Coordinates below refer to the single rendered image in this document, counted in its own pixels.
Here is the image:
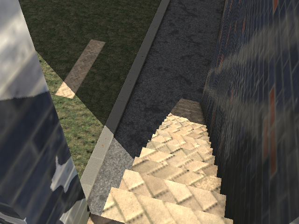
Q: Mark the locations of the stairs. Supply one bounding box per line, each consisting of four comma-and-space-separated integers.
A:
101, 98, 234, 224

